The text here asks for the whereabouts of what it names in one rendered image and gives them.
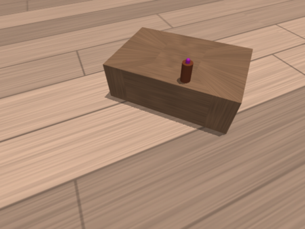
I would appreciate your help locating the bottle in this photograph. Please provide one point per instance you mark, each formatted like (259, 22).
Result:
(186, 71)

